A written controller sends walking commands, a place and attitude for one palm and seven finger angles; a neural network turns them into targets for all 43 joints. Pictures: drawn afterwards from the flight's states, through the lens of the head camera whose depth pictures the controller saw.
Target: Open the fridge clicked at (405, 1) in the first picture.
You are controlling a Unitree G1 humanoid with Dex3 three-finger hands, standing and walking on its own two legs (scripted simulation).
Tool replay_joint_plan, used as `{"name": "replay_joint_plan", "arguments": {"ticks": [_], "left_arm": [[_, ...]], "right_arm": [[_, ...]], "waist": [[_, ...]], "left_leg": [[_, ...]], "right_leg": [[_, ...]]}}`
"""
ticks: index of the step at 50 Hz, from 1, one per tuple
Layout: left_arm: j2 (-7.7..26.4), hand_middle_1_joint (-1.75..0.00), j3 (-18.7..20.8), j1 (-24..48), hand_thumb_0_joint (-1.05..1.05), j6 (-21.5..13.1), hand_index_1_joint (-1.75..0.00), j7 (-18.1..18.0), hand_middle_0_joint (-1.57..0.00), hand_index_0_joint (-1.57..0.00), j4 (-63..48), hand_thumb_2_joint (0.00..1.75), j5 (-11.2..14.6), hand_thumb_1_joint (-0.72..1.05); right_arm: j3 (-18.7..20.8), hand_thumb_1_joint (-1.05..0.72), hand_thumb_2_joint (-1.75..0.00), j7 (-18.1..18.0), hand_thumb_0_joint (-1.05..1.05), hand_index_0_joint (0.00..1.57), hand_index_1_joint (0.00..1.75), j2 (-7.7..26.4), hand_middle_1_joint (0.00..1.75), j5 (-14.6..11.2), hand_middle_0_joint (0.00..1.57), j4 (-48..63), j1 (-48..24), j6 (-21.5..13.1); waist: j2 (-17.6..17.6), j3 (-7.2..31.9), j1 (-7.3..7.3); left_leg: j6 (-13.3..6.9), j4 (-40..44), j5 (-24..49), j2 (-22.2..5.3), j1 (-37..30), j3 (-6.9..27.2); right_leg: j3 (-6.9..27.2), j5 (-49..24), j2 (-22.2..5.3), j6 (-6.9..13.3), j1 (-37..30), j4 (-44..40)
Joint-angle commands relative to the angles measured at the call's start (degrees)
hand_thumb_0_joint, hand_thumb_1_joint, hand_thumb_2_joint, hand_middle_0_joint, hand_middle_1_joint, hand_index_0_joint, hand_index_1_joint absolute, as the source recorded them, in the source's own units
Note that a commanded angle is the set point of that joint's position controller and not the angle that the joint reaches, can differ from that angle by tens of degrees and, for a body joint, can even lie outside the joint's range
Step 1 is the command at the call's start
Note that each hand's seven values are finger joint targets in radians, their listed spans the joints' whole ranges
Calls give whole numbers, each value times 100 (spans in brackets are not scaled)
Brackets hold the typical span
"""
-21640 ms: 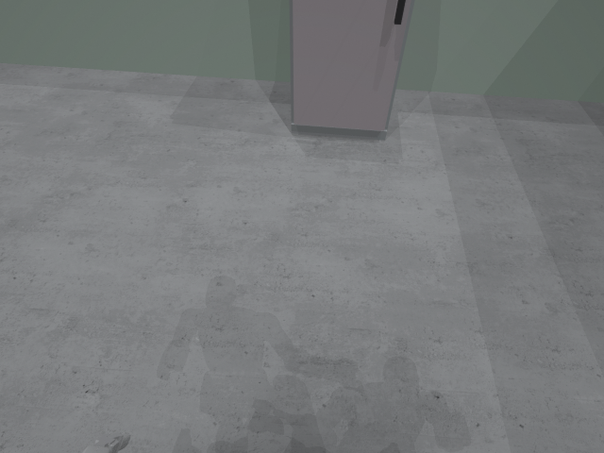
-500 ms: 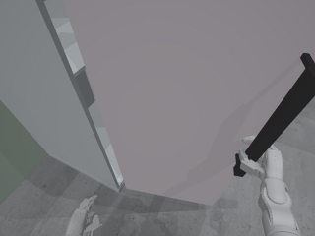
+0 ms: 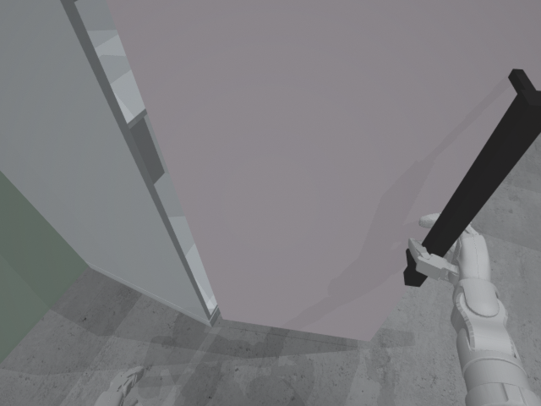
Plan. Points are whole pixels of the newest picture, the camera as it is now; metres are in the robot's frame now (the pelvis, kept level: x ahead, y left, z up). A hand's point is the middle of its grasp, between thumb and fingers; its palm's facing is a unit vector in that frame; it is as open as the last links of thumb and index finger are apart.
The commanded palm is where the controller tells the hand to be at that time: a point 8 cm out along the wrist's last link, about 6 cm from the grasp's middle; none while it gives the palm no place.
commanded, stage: loosen the grip on the handle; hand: right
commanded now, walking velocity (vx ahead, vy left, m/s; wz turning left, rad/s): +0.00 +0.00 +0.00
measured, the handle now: (451, 204) +0.40 -0.22 +0.09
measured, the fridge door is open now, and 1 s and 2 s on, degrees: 74 73 73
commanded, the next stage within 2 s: slip the hand off the handle in 0.44 s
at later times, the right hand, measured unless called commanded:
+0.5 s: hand (429, 261) +0.36 -0.22 +0.00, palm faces +0.20 +0.96 -0.21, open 14.2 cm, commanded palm +0.32 -0.26 +0.02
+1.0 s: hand (468, 273) +0.35 -0.28 -0.01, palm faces +0.24 +0.95 -0.22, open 14.6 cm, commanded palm +0.31 -0.32 +0.01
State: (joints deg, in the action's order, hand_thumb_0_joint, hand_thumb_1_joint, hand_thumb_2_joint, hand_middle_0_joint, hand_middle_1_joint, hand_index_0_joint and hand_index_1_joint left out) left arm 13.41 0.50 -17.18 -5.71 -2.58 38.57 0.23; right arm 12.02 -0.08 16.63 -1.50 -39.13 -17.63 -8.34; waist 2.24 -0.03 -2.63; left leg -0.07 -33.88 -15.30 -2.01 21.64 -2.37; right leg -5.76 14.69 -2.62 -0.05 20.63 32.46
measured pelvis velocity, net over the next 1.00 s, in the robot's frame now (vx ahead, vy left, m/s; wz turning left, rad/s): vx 0.02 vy -0.01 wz -0.03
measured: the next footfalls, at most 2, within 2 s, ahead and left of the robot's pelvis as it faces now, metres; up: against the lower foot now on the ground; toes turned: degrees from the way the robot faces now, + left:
none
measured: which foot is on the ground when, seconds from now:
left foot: down 0.00-1.00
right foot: down 0.00-1.00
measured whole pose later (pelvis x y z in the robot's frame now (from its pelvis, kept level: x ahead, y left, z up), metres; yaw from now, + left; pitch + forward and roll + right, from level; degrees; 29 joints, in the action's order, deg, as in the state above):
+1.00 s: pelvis +0.02 -0.01 -0.03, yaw -2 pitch +10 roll +1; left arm 15.3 0.9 -15.5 -7.4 -3.0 38.8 1.0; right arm 17.9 5.6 21.4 -4.3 -31.1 -11.7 -8.4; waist -0.6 3.5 -1.3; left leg 0.3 -47.6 -23.1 -2.3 34.6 -4.6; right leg -2.6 23.4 -3.2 0.1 36.2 49.3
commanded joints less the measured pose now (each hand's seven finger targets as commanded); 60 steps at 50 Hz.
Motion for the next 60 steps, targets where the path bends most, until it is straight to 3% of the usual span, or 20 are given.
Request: {"name": "replay_joint_plan", "arguments": {"ticks": [1, 3, 5, 8, 11, 12, 13, 17, 19, 23, 26, 27, 28, 31, 34, 40, 45, 48, 55, 60], "left_arm": [[956, -30, 455, 48, 0, -408, -30, 288, -20, -20, -710, 90, 22, 90], [1056, -30, 459, 1, 0, -361, -30, 331, -20, -20, -711, 90, 66, 90], [994, -30, 488, -24, 0, -367, -30, 349, -20, -20, -728, 90, 122, 90], [1063, -30, 523, -113, 0, -337, -30, 321, -20, -20, -668, 90, 119, 90], [1001, -30, 542, -101, 0, -343, -30, 327, -20, -20, -674, 90, 108, 90], [1004, -30, 542, -96, 0, -350, -30, 311, -20, -20, -643, 90, 98, 90], [1068, -30, 526, -178, 0, -334, -30, 241, -20, -20, -463, 90, 71, 90], [967, -30, 561, -165, 0, -384, -30, 259, -20, -20, -542, 90, 64, 90], [968, -30, 567, -220, 0, -403, -30, 250, -20, -20, -555, 90, 81, 90], [1006, -30, 556, -181, 0, -442, -30, 182, -20, -20, -538, 90, 110, 90], [941, -30, 524, -79, 0, -441, -30, 179, -20, -20, -602, 90, 113, 90], [1050, -30, 514, -148, 0, -380, -30, 117, -20, -20, -402, 90, 68, 90], [1055, -30, 465, -135, 0, -333, -30, 105, -20, -20, -433, 90, 49, 90], [930, -30, 455, 5, 0, -339, -30, 95, -20, -20, -644, 90, 62, 90], [921, -30, 455, -33, 0, -376, -30, 69, -20, -20, -604, 90, 66, 90], [1026, -30, 420, 13, 0, -392, -30, -3, -20, -20, -585, 90, 117, 90], [1057, -30, 390, 1, 0, -397, -30, -89, -20, -20, -574, 90, 115, 90], [1041, -30, 371, -27, 0, -428, -30, -99, -20, -20, -628, 90, 123, 90], [1140, -30, 348, -104, 0, -349, -30, -158, -20, -20, -605, 90, 133, 90], [1114, -30, 404, -122, 0, -398, -30, -55, -20, -20, -820, 90, 168, 90]], "right_arm": [[284, 7, -43, -223, 0, 45, 140, 1067, 140, -9, 45, 1418, -1194, -431], [384, 31, -32, -208, 0, 45, 140, 1200, 140, -57, 45, 1195, -1045, -312], [118, 55, -20, -170, 0, 42, 137, 936, 137, -103, 42, 1438, -1254, -266], [356, 55, -20, -221, 0, 38, 132, 1250, 132, -84, 38, 1606, -1271, -194], [356, 55, -20, -252, 0, 34, 127, 1068, 127, -133, 34, 1976, -843, -294], [345, 55, -20, -262, 0, 33, 125, 1082, 125, -140, 33, 2147, -964, -347], [700, 55, -20, -304, 0, 32, 123, 1517, 123, -79, 32, 1624, -1300, -366], [455, 55, -20, -160, 0, 26, 117, 1210, 117, -106, 26, 2288, -1070, -607], [288, 55, -20, -129, 0, 25, 115, 1056, 115, -112, 25, 2504, -891, -564], [150, 55, -20, -147, 0, 25, 115, 803, 115, -205, 25, 2523, -707, -345], [9, 55, -20, -209, 0, 25, 115, 656, 115, -129, 25, 2814, -446, -224], [753, 55, -20, -255, 0, 25, 115, 1379, 115, -48, 25, 1837, -360, -165], [768, 55, -20, -203, 0, 25, 115, 1376, 115, -49, 25, 1792, -244, -168], [725, 55, -20, -67, 0, 25, 115, 1345, 115, -93, 25, 2478, -349, -337], [561, 55, -20, 33, 0, 25, 115, 1225, 115, -141, 25, 2694, -588, -416], [715, 55, -20, 342, 0, 25, 115, 1427, 115, -291, 25, 2201, -520, -293], [1012, 55, -20, 480, 0, 25, 115, 1869, 115, -332, 25, 2083, -921, -348], [879, 55, -20, 578, 0, 25, 115, 1788, 115, -338, 25, 2122, -1035, -453], [1473, 55, -20, 834, 0, 25, 115, 2511, 115, -416, 25, 1382, -1164, -422], [1162, 55, -20, 1022, 0, 25, 115, 2014, 115, -594, 25, 1857, -23, -501]], "waist": [[-675, 1480, 169], [-171, 1244, 113], [-53, 1314, 66], [-24, 1411, 79], [-56, 1768, 178], [-108, 1869, 123], [175, 1584, -8], [-620, 2262, 153], [-578, 2374, 100], [-144, 2066, 24], [-293, 2112, 80], [173, 1601, 61], [57, 1512, 168], [-439, 2136, 264], [-655, 2249, 141], [-257, 1844, 86], [-440, 1938, 93], [-709, 2009, 75], [-523, 1896, 121], [-696, 2125, 207]], "left_leg": [[-128, 238, -123, 263, -99, 123], [-92, 287, -372, 248, -29, 179], [-35, 350, -550, 220, 52, 283], [-23, 280, -426, 200, 8, 344], [-9, -15, 511, 209, -209, 273], [14, -91, 752, 202, -203, 290], [41, -177, 704, 208, 37, 289], [-7, -460, 1272, 214, -113, 274], [-10, -582, 1589, 258, -63, 160], [17, -611, 1537, 297, 160, 38], [30, -646, 1590, 279, 168, 10], [19, -717, 1432, 286, 407, 6], [5, -727, 1398, 265, 354, 28], [-27, -789, 1545, 248, 88, 81], [-25, -873, 1606, 285, 276, 49], [-17, -807, 1136, 283, 470, 26], [-37, -784, 838, 288, 515, 70], [-61, -831, 708, 321, 611, 27], [-49, -761, 341, 297, 588, 111], [-74, -861, 667, 351, 521, 24]], "right_leg": [[339, 140, 272, 115, -14, -155], [359, 317, 292, 166, 344, -41], [324, 381, 304, 209, 372, 56], [341, 207, 323, 221, 446, 220], [323, -433, 328, 213, 351, 370], [312, -572, 325, 213, 317, 454], [358, -483, 314, 221, 601, 597], [307, -991, 317, 188, 237, 740], [366, -1443, 271, 177, 52, 816], [450, -1520, 232, 164, 131, 860], [462, -1685, 207, 132, 17, 838], [495, -1354, 195, 104, 541, 915], [471, -1236, 252, 120, 732, 902], [408, -1508, 240, 109, 363, 921], [481, -1871, 183, 76, 132, 1040], [507, -1112, 208, 87, 547, 1026], [536, -818, 232, 105, 606, 1034], [576, -831, 224, 91, 530, 1038], [578, -317, 244, 121, 927, 1008], [620, -813, 202, 97, 589, 1052]]}}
